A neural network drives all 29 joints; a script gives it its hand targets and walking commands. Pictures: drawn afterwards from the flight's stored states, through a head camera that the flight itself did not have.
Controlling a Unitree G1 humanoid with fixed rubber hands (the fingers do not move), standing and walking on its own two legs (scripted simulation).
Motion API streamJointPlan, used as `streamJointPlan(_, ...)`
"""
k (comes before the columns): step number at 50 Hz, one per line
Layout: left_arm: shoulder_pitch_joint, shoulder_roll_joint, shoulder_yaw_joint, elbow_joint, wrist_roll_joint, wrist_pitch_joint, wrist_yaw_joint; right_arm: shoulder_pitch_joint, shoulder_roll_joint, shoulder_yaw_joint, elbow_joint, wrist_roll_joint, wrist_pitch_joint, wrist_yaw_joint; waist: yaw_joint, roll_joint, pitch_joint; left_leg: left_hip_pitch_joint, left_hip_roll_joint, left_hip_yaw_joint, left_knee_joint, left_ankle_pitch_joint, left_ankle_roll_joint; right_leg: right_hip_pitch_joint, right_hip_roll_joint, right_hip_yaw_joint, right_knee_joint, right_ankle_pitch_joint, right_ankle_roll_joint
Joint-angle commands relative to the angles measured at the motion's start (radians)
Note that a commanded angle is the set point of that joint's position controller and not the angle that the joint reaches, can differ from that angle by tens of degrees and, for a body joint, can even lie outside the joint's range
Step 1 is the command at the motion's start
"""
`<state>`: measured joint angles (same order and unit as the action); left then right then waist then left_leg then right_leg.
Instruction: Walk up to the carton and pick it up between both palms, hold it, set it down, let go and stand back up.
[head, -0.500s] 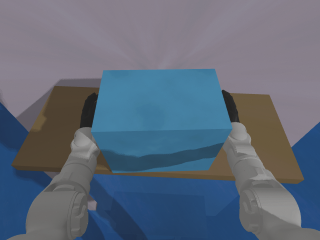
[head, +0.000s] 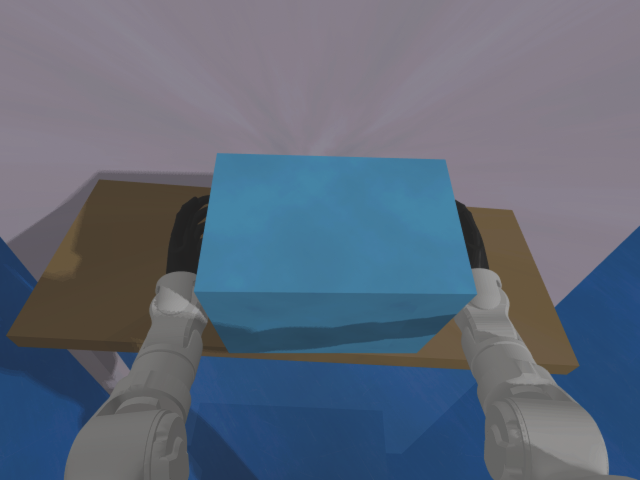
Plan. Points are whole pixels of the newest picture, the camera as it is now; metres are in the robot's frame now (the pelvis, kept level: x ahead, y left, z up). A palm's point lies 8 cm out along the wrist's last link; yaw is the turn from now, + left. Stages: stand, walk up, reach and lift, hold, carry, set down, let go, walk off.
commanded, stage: reach and lift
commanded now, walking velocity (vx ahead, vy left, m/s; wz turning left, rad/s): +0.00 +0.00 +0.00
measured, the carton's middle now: (328, 264) +0.38 +0.00 +0.05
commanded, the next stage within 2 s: none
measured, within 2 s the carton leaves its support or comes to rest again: neither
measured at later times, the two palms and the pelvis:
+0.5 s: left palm (180, 236) +0.37 +0.19 +0.10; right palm (474, 245) +0.39 -0.18 +0.10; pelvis -0.01 +0.00 +0.00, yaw +0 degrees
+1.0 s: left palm (155, 215) +0.35 +0.20 +0.16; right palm (488, 223) +0.37 -0.17 +0.16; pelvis +0.00 +0.00 +0.00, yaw +1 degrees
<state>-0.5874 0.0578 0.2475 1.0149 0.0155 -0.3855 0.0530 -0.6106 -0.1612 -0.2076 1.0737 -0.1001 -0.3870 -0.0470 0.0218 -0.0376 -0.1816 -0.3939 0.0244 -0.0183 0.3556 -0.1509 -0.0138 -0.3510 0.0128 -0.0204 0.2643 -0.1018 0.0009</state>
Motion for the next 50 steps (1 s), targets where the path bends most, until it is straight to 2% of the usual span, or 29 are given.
streamJointPlan(1, -0.946, -0.57, -0.353, -0.27, 0.073, -0.059, -0.1, -0.813, 0.589, 0.303, -0.276, -0.083, -0.161, 0.136, 0.019, 0.079, -0.62, 0.299, -0.026, 0.09, 0.017, 0.416, -0.081, 0.266, 0.0, -0.051, 0.053, 0.319, -0.007)
streamJointPlan(5, -0.922, -0.566, -0.334, -0.218, 0.07, -0.017, -0.093, -0.848, 0.563, 0.288, -0.256, -0.073, -0.133, 0.146, 0.051, 0.082, -0.595, 0.305, -0.024, 0.1, 0.005, 0.344, -0.067, 0.206, 0.006, -0.055, 0.029, 0.169, -0.016)
streamJointPlan(7, -0.936, -0.559, -0.329, -0.194, 0.057, 0.011, -0.093, -0.867, 0.554, 0.275, -0.241, -0.06, -0.104, 0.151, 0.059, 0.084, -0.561, 0.29, -0.023, 0.103, -0.019, 0.238, -0.058, 0.163, 0.0, -0.049, 0.012, 0.047, -0.021)
streamJointPlan(9, -0.931, -0.575, -0.364, -0.175, 0.026, 0.051, -0.089, -0.891, 0.554, 0.276, -0.254, -0.055, -0.07, 0.15, 0.04, 0.065, -0.58, 0.292, -0.022, 0.103, -0.026, 0.182, -0.047, 0.149, 0.005, -0.049, 0.007, 0.023, -0.017)
streamJointPlan(12, -1.011, -0.612, -0.422, -0.217, -0.035, 0.087, -0.087, -0.957, 0.573, 0.281, -0.3, -0.031, -0.022, 0.152, 0.009, 0.057, -0.617, 0.278, -0.025, 0.091, -0.025, 0.118, -0.044, 0.132, 0.008, -0.04, 0.011, -0.015, -0.02)
streamJointPlan(14, -1.037, -0.636, -0.462, -0.248, -0.071, 0.107, -0.083, -0.992, 0.58, 0.298, -0.344, -0.001, 0.002, 0.156, -0.001, 0.06, -0.651, 0.302, -0.026, 0.082, -0.014, 0.117, -0.045, 0.113, 0.012, -0.04, 0.014, -0.016, -0.02)
streamJointPlan(16, -1.041, -0.663, -0.501, -0.332, -0.104, 0.116, -0.072, -0.998, 0.593, 0.339, -0.418, 0.034, 0.023, 0.161, 0.002, 0.066, -0.734, 0.328, -0.025, 0.07, 0.012, 0.202, -0.051, 0.13, 0.028, -0.039, 0.032, 0.054, -0.017)
streamJointPlan(17, -1.051, -0.665, -0.513, -0.352, -0.116, 0.122, -0.069, -1.002, 0.594, 0.354, -0.435, 0.043, 0.039, 0.162, -0.004, 0.052, -0.753, 0.337, -0.027, 0.064, 0.025, 0.225, -0.051, 0.128, 0.032, -0.037, 0.035, 0.069, -0.014)
streamJointPlan(20, -1.016, -0.661, -0.53, -0.411, -0.146, 0.148, -0.068, -1.003, 0.632, 0.445, -0.535, 0.107, 0.085, 0.161, 0.012, 0.02, -0.8, 0.312, -0.038, 0.047, 0.053, 0.312, -0.032, 0.207, 0.031, -0.012, 0.064, 0.193, 0.0)
streamJointPlan(21, -1.001, -0.66, -0.525, -0.401, -0.147, 0.168, -0.073, -1.016, 0.629, 0.461, -0.552, 0.118, 0.102, 0.158, 0.011, -0.001, -0.764, 0.288, -0.042, 0.039, 0.048, 0.296, -0.023, 0.229, 0.028, -0.004, 0.064, 0.199, 0.001)
streamJointPlan(22, -0.981, -0.652, -0.531, -0.447, -0.151, 0.186, -0.078, -0.974, 0.632, 0.473, -0.544, 0.134, 0.128, 0.152, -0.006, -0.021, -0.739, 0.292, -0.041, 0.033, 0.045, 0.322, -0.022, 0.262, 0.031, 0.001, 0.071, 0.242, 0.007)
streamJointPlan(25, -0.936, -0.622, -0.531, -0.498, -0.144, 0.251, -0.092, -0.966, 0.633, 0.522, -0.61, 0.188, 0.181, 0.131, 0.004, -0.03, -0.69, 0.284, -0.056, 0.023, 0.047, 0.37, -0.017, 0.345, 0.027, 0.013, 0.082, 0.333, 0.02)
streamJointPlan(27, -0.919, -0.618, -0.536, -0.576, -0.139, 0.303, -0.096, -0.931, 0.628, 0.536, -0.634, 0.223, 0.228, 0.121, -0.006, -0.022, -0.637, 0.311, -0.058, 0.01, 0.048, 0.407, -0.024, 0.36, 0.033, 0.014, 0.076, 0.357, 0.023)
streamJointPlan(28, -0.901, -0.61, -0.539, -0.6, -0.139, 0.34, -0.104, -0.92, 0.625, 0.545, -0.648, 0.244, 0.257, 0.11, -0.022, -0.043, -0.598, 0.334, -0.061, 0.006, 0.05, 0.425, -0.024, 0.379, 0.037, 0.014, 0.07, 0.389, 0.03)
streamJointPlan(29, -0.901, -0.601, -0.543, -0.635, -0.137, 0.368, -0.11, -0.918, 0.626, 0.546, -0.671, 0.261, 0.278, 0.1, -0.025, -0.029, -0.599, 0.33, -0.066, 0.005, 0.048, 0.428, -0.027, 0.39, 0.033, 0.019, 0.068, 0.398, 0.032)
streamJointPlan(30, -0.904, -0.597, -0.543, -0.66, -0.134, 0.397, -0.114, -0.941, 0.625, 0.548, -0.705, 0.268, 0.297, 0.093, -0.025, -0.032, -0.588, 0.315, -0.074, 0.005, 0.04, 0.399, -0.024, 0.402, 0.031, 0.019, 0.065, 0.386, 0.034)
streamJointPlan(31, -0.884, -0.61, -0.551, -0.71, -0.125, 0.433, -0.113, -0.909, 0.624, 0.558, -0.704, 0.293, 0.325, 0.091, -0.025, -0.004, -0.542, 0.333, -0.071, -0.005, 0.032, 0.415, -0.029, 0.403, 0.035, 0.019, 0.064, 0.383, 0.027)
streamJointPlan(32, -0.864, -0.593, -0.53, -0.704, -0.109, 0.476, -0.12, -0.903, 0.609, 0.549, -0.696, 0.299, 0.356, 0.087, -0.032, -0.017, -0.488, 0.335, -0.072, -0.002, 0.016, 0.375, -0.023, 0.393, 0.034, 0.019, 0.046, 0.331, 0.028)
streamJointPlan(33, -0.846, -0.603, -0.54, -0.754, -0.106, 0.51, -0.123, -0.904, 0.61, 0.554, -0.731, 0.318, 0.373, 0.085, -0.024, 0.007, -0.491, 0.354, -0.071, -0.003, 0.015, 0.393, -0.027, 0.391, 0.037, 0.015, 0.043, 0.319, 0.023)
streamJointPlan(35, -0.824, -0.603, -0.557, -0.826, -0.095, 0.573, -0.128, -0.894, 0.61, 0.574, -0.795, 0.351, 0.408, 0.078, -0.03, 0.03, -0.485, 0.379, -0.076, -0.006, 0.023, 0.431, -0.036, 0.403, 0.038, 0.017, 0.038, 0.336, 0.021)
streamJointPlan(36, -0.809, -0.585, -0.533, -0.811, -0.08, 0.603, -0.134, -0.913, 0.6, 0.574, -0.808, 0.351, 0.427, 0.075, -0.025, 0.009, -0.459, 0.372, -0.078, -0.001, 0.016, 0.407, -0.026, 0.401, 0.04, 0.018, 0.029, 0.316, 0.026)
streamJointPlan(37, -0.779, -0.588, -0.524, -0.834, -0.073, 0.627, -0.14, -0.895, 0.604, 0.577, -0.823, 0.359, 0.444, 0.074, -0.024, 0.012, -0.438, 0.38, -0.079, -0.003, 0.015, 0.425, -0.024, 0.417, 0.04, 0.018, 0.032, 0.346, 0.027)
streamJointPlan(39, -0.749, -0.58, -0.544, -0.908, -0.083, 0.661, -0.149, -0.91, 0.6, 0.604, -0.928, 0.392, 0.454, 0.067, -0.025, 0.023, -0.503, 0.391, -0.083, -0.004, 0.033, 0.482, -0.029, 0.466, 0.042, 0.017, 0.047, 0.439, 0.035)
streamJointPlan(40, -0.753, -0.575, -0.547, -0.93, -0.079, 0.677, -0.15, -0.908, 0.587, 0.601, -0.934, 0.399, 0.467, 0.064, -0.028, 0.038, -0.471, 0.386, -0.083, -0.009, 0.028, 0.474, -0.036, 0.458, 0.044, 0.016, 0.046, 0.42, 0.031)
streamJointPlan(43, -0.755, -0.564, -0.557, -0.949, -0.084, 0.713, -0.164, -0.909, 0.582, 0.572, -0.984, 0.381, 0.489, 0.057, -0.059, 0.025, -0.457, 0.39, -0.084, -0.006, 0.016, 0.401, -0.033, 0.448, 0.041, 0.012, 0.036, 0.382, 0.028)
streamJointPlan(44, -0.765, -0.545, -0.54, -0.961, -0.074, 0.722, -0.169, -0.873, 0.572, 0.557, -0.932, 0.376, 0.51, 0.058, -0.064, 0.022, -0.403, 0.387, -0.082, -0.007, -0.001, 0.377, -0.031, 0.435, 0.041, 0.01, 0.033, 0.352, 0.029)
streamJointPlan(45, -0.728, -0.556, -0.555, -0.973, -0.071, 0.743, -0.171, -0.872, 0.558, 0.56, -0.962, 0.388, 0.513, 0.06, -0.062, 0.048, -0.424, 0.418, -0.077, -0.007, 0.005, 0.408, -0.038, 0.436, 0.047, 0.007, 0.032, 0.361, 0.025)
streamJointPlan(47, -0.743, -0.545, -0.568, -1.033, -0.076, 0.766, -0.171, -0.843, 0.535, 0.546, -0.968, 0.394, 0.532, 0.06, -0.085, 0.06, -0.413, 0.449, -0.076, -0.008, 0.014, 0.444, -0.051, 0.415, 0.053, 0.002, 0.026, 0.363, 0.022)
streamJointPlan(50, -0.807, -0.531, -0.557, -1.028, -0.07, 0.798, -0.182, -0.843, 0.515, 0.472, -0.909, 0.359, 0.562, 0.068, -0.117, 0.09, -0.356, 0.438, -0.073, -0.002, -0.018, 0.312, -0.058, 0.356, 0.043, -0.009, 0.007, 0.215, 0.016)
